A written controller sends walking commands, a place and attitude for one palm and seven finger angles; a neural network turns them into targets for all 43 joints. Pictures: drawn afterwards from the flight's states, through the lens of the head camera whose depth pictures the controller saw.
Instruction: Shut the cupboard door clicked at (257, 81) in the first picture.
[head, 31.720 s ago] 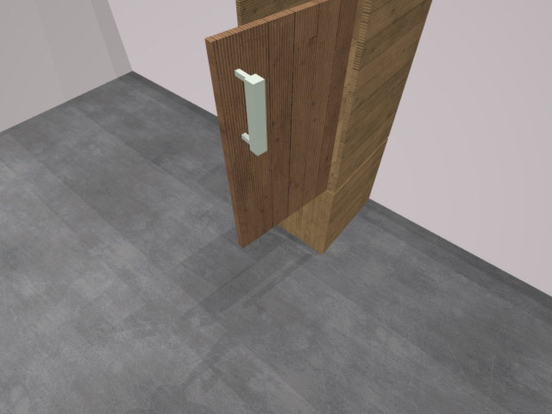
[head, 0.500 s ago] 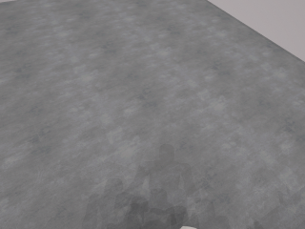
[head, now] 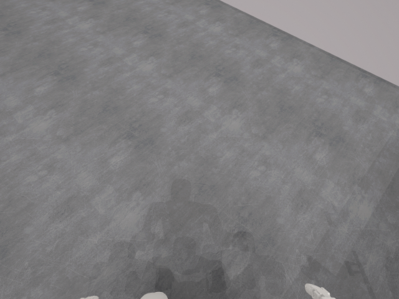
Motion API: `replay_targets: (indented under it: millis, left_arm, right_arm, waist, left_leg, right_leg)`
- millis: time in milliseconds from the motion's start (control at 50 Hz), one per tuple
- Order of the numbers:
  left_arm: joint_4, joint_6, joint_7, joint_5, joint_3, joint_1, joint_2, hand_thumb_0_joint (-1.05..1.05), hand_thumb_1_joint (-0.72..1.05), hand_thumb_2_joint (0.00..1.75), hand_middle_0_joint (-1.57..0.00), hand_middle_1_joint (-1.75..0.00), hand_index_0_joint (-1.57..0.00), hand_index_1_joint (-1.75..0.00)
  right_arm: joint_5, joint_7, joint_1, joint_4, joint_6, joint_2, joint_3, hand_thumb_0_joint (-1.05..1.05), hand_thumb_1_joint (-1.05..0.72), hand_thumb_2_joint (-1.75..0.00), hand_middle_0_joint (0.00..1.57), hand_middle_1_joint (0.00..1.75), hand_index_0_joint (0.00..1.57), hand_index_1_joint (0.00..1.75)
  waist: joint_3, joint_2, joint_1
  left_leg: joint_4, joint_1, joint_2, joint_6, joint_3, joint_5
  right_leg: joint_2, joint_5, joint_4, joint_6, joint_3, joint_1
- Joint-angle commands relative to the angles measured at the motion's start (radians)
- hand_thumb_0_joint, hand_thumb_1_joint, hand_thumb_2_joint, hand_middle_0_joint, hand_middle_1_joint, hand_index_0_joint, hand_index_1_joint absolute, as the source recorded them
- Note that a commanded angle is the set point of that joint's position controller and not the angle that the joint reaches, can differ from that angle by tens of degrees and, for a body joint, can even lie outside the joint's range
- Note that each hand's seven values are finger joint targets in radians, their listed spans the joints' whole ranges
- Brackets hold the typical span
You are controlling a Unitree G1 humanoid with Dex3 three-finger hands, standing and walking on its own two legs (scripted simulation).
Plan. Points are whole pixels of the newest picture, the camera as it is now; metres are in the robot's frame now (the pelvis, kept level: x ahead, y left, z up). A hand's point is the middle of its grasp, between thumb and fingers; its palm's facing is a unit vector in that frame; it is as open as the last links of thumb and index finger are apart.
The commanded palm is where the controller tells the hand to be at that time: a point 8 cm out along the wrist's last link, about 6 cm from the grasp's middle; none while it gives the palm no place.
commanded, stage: turn to face it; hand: left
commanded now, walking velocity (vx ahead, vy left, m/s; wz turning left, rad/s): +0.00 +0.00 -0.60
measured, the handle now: out of the picture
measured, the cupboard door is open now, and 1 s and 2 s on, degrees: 48 48 48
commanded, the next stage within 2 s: none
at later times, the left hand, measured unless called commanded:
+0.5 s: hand (140, 262) +0.20 +0.15 -0.15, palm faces -0.34 -0.90 -0.27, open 7.4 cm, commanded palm none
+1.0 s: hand (149, 243) +0.25 +0.14 -0.15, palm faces -0.57 -0.80 -0.20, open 7.4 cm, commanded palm none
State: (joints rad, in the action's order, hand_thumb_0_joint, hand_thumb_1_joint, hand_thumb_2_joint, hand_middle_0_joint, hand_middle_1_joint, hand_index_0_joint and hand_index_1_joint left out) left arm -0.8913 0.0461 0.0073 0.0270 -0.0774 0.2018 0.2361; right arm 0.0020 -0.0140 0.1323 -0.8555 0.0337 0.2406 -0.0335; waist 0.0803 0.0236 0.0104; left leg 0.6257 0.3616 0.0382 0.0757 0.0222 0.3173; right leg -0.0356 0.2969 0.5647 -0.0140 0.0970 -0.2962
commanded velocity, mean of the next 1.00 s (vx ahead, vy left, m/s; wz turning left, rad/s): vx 0.00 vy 0.00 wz -0.60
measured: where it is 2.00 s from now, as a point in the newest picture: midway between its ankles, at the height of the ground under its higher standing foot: outside the picture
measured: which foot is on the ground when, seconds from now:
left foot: up 0.00-0.00, down 0.02-0.40, up 0.42-0.70, down 0.72-1.00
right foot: down 0.00-0.00, up 0.02-0.38, down 0.40-0.72, up 0.74-1.00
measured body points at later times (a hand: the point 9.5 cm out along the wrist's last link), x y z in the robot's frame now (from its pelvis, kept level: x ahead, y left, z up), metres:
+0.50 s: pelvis +0.02 +0.00 +0.00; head +0.06 -0.03 +0.44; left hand +0.22 +0.20 -0.13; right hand -0.04 -0.28 -0.15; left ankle +0.02 +0.12 -0.68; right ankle -0.03 -0.12 -0.73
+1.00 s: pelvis +0.05 +0.02 +0.01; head +0.10 +0.01 +0.46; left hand +0.28 +0.18 -0.14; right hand -0.05 -0.22 -0.12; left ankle +0.11 +0.11 -0.73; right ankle -0.06 -0.08 -0.67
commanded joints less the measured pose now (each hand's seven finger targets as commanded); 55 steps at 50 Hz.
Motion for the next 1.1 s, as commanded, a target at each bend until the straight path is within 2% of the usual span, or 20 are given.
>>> replay_targets:
  millis: [0,40,120,260,340,360,380,400,440,480,600,660,680,700,720,820,960,1040,1060,1080]
  left_arm:
    - [0.139,-0.008,0.003,-0.017,-0.023,-0.039,0.098,0.0,0.9,0.9,-0.2,-0.3,-0.2,-0.3]
    - [0.114,-0.001,0.013,-0.004,-0.036,-0.065,0.122,0.0,0.9,0.9,-0.2,-0.3,-0.2,-0.3]
    - [0.099,0.015,0.033,-0.009,-0.025,-0.064,0.093,0.0,0.9,0.9,-0.2,-0.3,-0.2,-0.3]
    - [0.123,0.006,0.036,-0.007,-0.007,-0.13,0.064,0.0,0.9,0.9,-0.2,-0.3,-0.2,-0.3]
    - [0.093,-0.009,0.028,-0.005,-0.015,-0.036,0.102,0.0,0.9,0.9,-0.2,-0.3,-0.2,-0.3]
    - [0.076,-0.018,0.016,0.001,-0.028,0.037,0.177,0.0,0.9,0.9,-0.2,-0.3,-0.2,-0.3]
    - [0.054,-0.027,0.002,0.004,-0.045,0.093,0.271,0.0,0.9,0.9,-0.2,-0.3,-0.2,-0.3]
    - [0.048,-0.024,-0.006,-0.009,-0.045,0.129,0.295,0.0,0.9,0.9,-0.2,-0.3,-0.2,-0.3]
    - [0.066,-0.026,-0.023,-0.008,-0.045,0.028,0.242,0.0,0.9,0.9,-0.2,-0.3,-0.2,-0.3]
    - [0.098,-0.022,-0.023,-0.006,-0.03,-0.057,0.2,0.0,0.9,0.9,-0.2,-0.3,-0.2,-0.3]
    - [0.099,-0.017,-0.012,0.003,-0.041,-0.063,0.22,0.0,0.9,0.9,-0.2,-0.3,-0.2,-0.3]
    - [0.103,-0.006,-0.009,-0.006,-0.038,-0.101,0.195,0.0,0.9,0.9,-0.2,-0.3,-0.2,-0.3]
    - [0.118,0.002,-0.006,-0.016,-0.029,-0.08,0.143,0.0,0.9,0.9,-0.2,-0.3,-0.2,-0.3]
    - [0.134,0.006,0.004,-0.024,-0.017,-0.045,0.085,0.0,0.9,0.9,-0.2,-0.3,-0.2,-0.3]
    - [0.142,0.003,0.008,-0.013,-0.019,-0.071,0.109,0.0,0.9,0.9,-0.2,-0.3,-0.2,-0.3]
    - [0.093,0.014,0.035,-0.009,-0.027,-0.065,0.087,0.0,0.9,0.9,-0.2,-0.3,-0.2,-0.3]
    - [0.109,0.01,0.037,-0.006,-0.013,-0.113,0.056,0.0,0.9,0.9,-0.2,-0.3,-0.2,-0.3]
    - [0.088,-0.001,0.03,-0.006,-0.016,-0.042,0.072,0.0,0.9,0.9,-0.2,-0.3,-0.2,-0.3]
    - [0.076,-0.007,0.024,-0.003,-0.023,0.014,0.11,0.0,0.9,0.9,-0.2,-0.3,-0.2,-0.3]
    - [0.062,-0.018,0.013,0.005,-0.037,0.053,0.197,0.0,0.9,0.9,-0.2,-0.3,-0.2,-0.3]
  right_arm:
    - [0.031,-0.021,0.19,0.05,-0.037,0.268,-0.057,0.0,-0.9,-0.9,0.2,0.3,0.2,0.3]
    - [0.035,-0.026,0.126,0.065,-0.042,0.224,-0.045,0.0,-0.9,-0.9,0.2,0.3,0.2,0.3]
    - [0.031,-0.028,0.093,0.069,-0.04,0.17,-0.033,0.0,-0.9,-0.9,0.2,0.3,0.2,0.3]
    - [0.031,-0.016,0.172,0.016,-0.032,0.199,-0.058,0.0,-0.9,-0.9,0.2,0.3,0.2,0.3]
    - [0.02,-0.006,0.145,0.017,-0.025,0.209,-0.067,0.0,-0.9,-0.9,0.2,0.3,0.2,0.3]
    - [0.01,0.003,0.139,0.032,-0.024,0.166,-0.063,0.0,-0.9,-0.9,0.2,0.3,0.2,0.3]
    - [0.01,0.004,0.072,0.082,-0.022,0.086,-0.04,0.0,-0.9,-0.9,0.2,0.3,0.2,0.3]
    - [0.011,-0.006,0.032,0.1,-0.007,0.11,-0.035,0.0,-0.9,-0.9,0.2,0.3,0.2,0.3]
    - [0.01,-0.016,0.04,0.08,-0.008,0.122,-0.037,0.0,-0.9,-0.9,0.2,0.3,0.2,0.3]
    - [0.012,-0.005,0.066,0.052,-0.007,0.114,-0.037,0.0,-0.9,-0.9,0.2,0.3,0.2,0.3]
    - [0.007,-0.002,0.087,0.059,-0.011,0.088,-0.035,0.0,-0.9,-0.9,0.2,0.3,0.2,0.3]
    - [0.006,-0.008,0.185,0.032,-0.024,0.101,-0.038,0.0,-0.9,-0.9,0.2,0.3,0.2,0.3]
    - [0.015,-0.014,0.218,0.029,-0.038,0.165,-0.045,0.0,-0.9,-0.9,0.2,0.3,0.2,0.3]
    - [0.031,-0.017,0.233,0.039,-0.042,0.268,-0.064,0.0,-0.9,-0.9,0.2,0.3,0.2,0.3]
    - [0.034,-0.022,0.241,0.046,-0.042,0.273,-0.062,0.0,-0.9,-0.9,0.2,0.3,0.2,0.3]
    - [0.032,-0.029,0.11,0.068,-0.043,0.173,-0.035,0.0,-0.9,-0.9,0.2,0.3,0.2,0.3]
    - [0.03,-0.017,0.171,0.02,-0.033,0.189,-0.059,0.0,-0.9,-0.9,0.2,0.3,0.2,0.3]
    - [0.024,-0.008,0.139,0.016,-0.024,0.205,-0.07,0.0,-0.9,-0.9,0.2,0.3,0.2,0.3]
    - [0.018,-0.001,0.125,0.023,-0.022,0.191,-0.072,0.0,-0.9,-0.9,0.2,0.3,0.2,0.3]
    - [0.01,0.003,0.116,0.048,-0.019,0.128,-0.061,0.0,-0.9,-0.9,0.2,0.3,0.2,0.3]
  waist:
    - [-0.155,-0.321,-0.069]
    - [-0.119,-0.22,-0.035]
    - [-0.12,-0.199,-0.021]
    - [-0.148,-0.24,-0.061]
    - [-0.162,-0.171,-0.003]
    - [-0.193,-0.01,0.031]
    - [-0.16,0.256,0.065]
    - [-0.146,0.169,0.086]
    - [-0.135,0.253,0.033]
    - [-0.136,0.155,-0.013]
    - [-0.108,0.162,-0.02]
    - [-0.12,0.125,-0.071]
    - [-0.148,-0.054,-0.076]
    - [-0.151,-0.337,-0.067]
    - [-0.152,-0.275,-0.081]
    - [-0.11,-0.194,-0.021]
    - [-0.126,-0.226,-0.061]
    - [-0.143,-0.205,-0.017]
    - [-0.154,-0.143,0.012]
    - [-0.165,0.098,0.033]
  left_leg:
    - [-0.336,-0.275,0.458,-0.242,-0.424,-0.33]
    - [-0.328,-0.198,0.399,-0.249,-0.336,-0.365]
    - [-0.275,-0.252,0.297,-0.208,-0.071,-0.481]
    - [-0.202,-0.31,0.328,-0.202,0.032,-0.591]
    - [-0.043,-0.171,0.288,-0.106,0.106,-0.442]
    - [0.11,-0.019,0.224,-0.048,0.167,-0.25]
    - [0.326,0.249,0.063,0.004,0.186,0.313]
    - [0.472,0.268,0.06,0.0,0.047,0.34]
    - [0.558,0.341,0.079,0.008,-0.025,0.246]
    - [0.495,0.227,0.077,0.019,-0.005,0.142]
    - [0.177,0.054,0.008,0.011,0.035,0.105]
    - [-0.113,-0.161,-0.002,-0.001,0.031,-0.086]
    - [-0.26,-0.26,0.119,-0.044,-0.105,-0.095]
    - [-0.337,-0.314,0.374,-0.16,-0.366,-0.183]
    - [-0.351,-0.247,0.465,-0.237,-0.418,-0.211]
    - [-0.299,-0.218,0.304,-0.195,-0.075,-0.378]
    - [-0.24,-0.267,0.337,-0.203,0.033,-0.443]
    - [-0.117,-0.181,0.319,-0.136,0.103,-0.371]
    - [-0.02,-0.107,0.282,-0.092,0.131,-0.29]
    - [0.152,0.076,0.173,-0.028,0.204,-0.037]
  right_leg:
    - [-0.02,0.366,0.405,-0.014,-0.071,-0.251]
    - [0.035,0.281,0.625,-0.027,-0.035,-0.266]
    - [0.066,0.172,0.561,-0.05,-0.1,-0.245]
    - [0.044,0.157,0.225,-0.028,-0.188,-0.111]
    - [0.036,-0.111,-0.124,0.012,-0.197,0.159]
    - [0.183,-0.268,-0.2,0.063,-0.027,0.33]
    - [0.411,-0.596,-0.218,0.182,0.263,0.402]
    - [0.455,-0.65,-0.204,0.256,0.287,0.313]
    - [0.372,-0.588,-0.195,0.248,0.251,0.314]
    - [0.286,-0.55,-0.169,0.204,0.12,0.212]
    - [0.249,-0.39,-0.17,0.191,0.187,0.076]
    - [0.191,-0.272,-0.08,0.111,0.189,-0.041]
    - [0.094,-0.119,0.034,0.056,0.12,-0.138]
    - [-0.036,0.238,0.269,-0.007,-0.038,-0.273]
    - [0.001,0.345,0.477,-0.01,-0.048,-0.264]
    - [0.068,0.165,0.585,-0.044,-0.094,-0.247]
    - [0.054,0.169,0.259,-0.032,-0.183,-0.124]
    - [0.026,-0.035,-0.038,-0.002,-0.222,0.077]
    - [0.064,-0.119,-0.138,0.022,-0.163,0.183]
    - [0.26,-0.254,-0.231,0.096,0.086,0.316]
